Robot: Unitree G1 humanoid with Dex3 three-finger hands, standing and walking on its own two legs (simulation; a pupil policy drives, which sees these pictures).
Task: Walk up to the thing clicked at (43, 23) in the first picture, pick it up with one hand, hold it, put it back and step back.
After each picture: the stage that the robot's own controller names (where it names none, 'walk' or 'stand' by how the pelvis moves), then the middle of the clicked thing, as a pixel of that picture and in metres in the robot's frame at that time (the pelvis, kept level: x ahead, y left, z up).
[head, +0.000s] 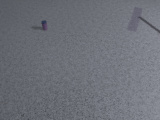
stand; (44, 25) +1.80 +0.44 -0.72
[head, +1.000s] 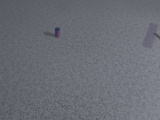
walk; (57, 32) +1.70 +0.18 -0.70
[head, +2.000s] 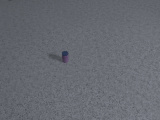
walk; (65, 57) +1.14 +0.13 -0.71
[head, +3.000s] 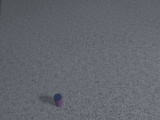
walk; (58, 100) +0.71 +0.20 -0.70
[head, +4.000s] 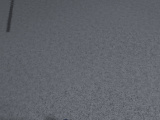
walk; out of the picture +0.45 +0.18 -0.71
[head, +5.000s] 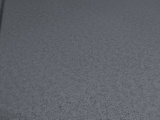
stand; out of the picture +0.36 +0.14 -0.72
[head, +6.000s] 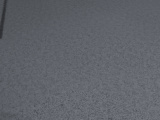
stand; out of the picture +0.36 +0.14 -0.73
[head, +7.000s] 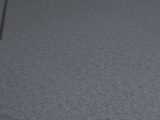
stand; out of the picture +0.37 +0.16 -0.73
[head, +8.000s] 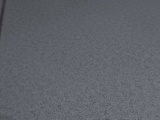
stand; out of the picture +0.36 +0.16 -0.73
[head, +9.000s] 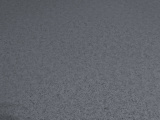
go down; out of the picture +0.37 +0.16 -0.72
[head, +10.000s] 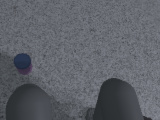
go down; (23, 64) +0.44 +0.20 -0.30
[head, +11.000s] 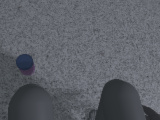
close in; (26, 65) +0.44 +0.20 -0.29
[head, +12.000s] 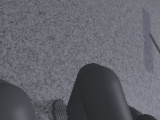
close in; out of the picture +0.43 +0.24 -0.22
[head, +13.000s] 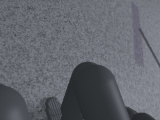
close; out of the picture +0.43 +0.25 -0.22
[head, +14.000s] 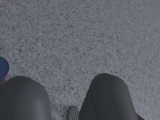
lift; out of the picture +0.35 +0.23 -0.16
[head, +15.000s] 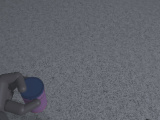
lift; (34, 96) +0.32 +0.15 +0.01
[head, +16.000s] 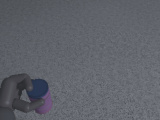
hold; (40, 97) +0.33 +0.14 +0.01
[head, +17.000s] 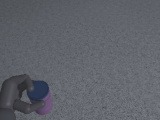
hold; (40, 98) +0.32 +0.14 +0.00
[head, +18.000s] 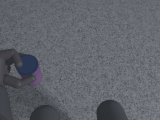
crouch; (30, 71) +0.40 +0.16 -0.08
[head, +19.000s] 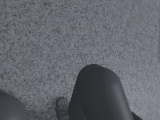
lower; out of the picture +0.44 +0.24 -0.22
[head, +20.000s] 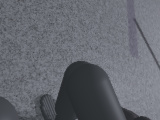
lower; out of the picture +0.45 +0.26 -0.23
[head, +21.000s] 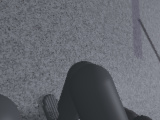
lower; out of the picture +0.44 +0.26 -0.23
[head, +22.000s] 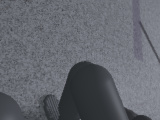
lower; out of the picture +0.44 +0.26 -0.23
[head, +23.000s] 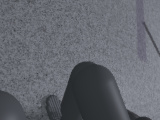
loosen; out of the picture +0.43 +0.25 -0.23
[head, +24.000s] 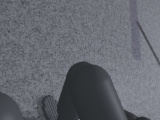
withdraw; out of the picture +0.42 +0.23 -0.23
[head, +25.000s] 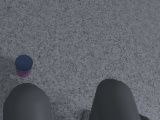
stand; (24, 66) +0.44 +0.19 -0.28
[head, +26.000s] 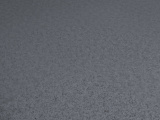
stand; out of the picture +0.36 +0.13 -0.65
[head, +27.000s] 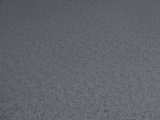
stand; out of the picture +0.39 +0.13 -0.67
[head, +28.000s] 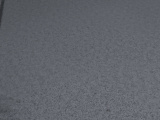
stand; out of the picture +0.38 +0.13 -0.67
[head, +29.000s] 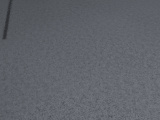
walk; out of the picture +0.39 +0.12 -0.72
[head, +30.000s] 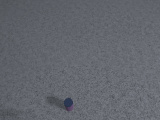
walk; (68, 104) +0.50 +0.11 -0.70
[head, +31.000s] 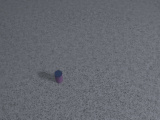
walk; (58, 76) +0.75 +0.17 -0.70
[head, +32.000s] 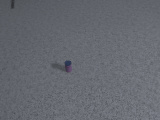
stand; (68, 66) +1.03 +0.15 -0.70
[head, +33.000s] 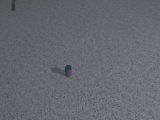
stand; (68, 71) +1.01 +0.12 -0.72
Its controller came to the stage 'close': yes
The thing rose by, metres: 0.71
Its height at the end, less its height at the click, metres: +0.00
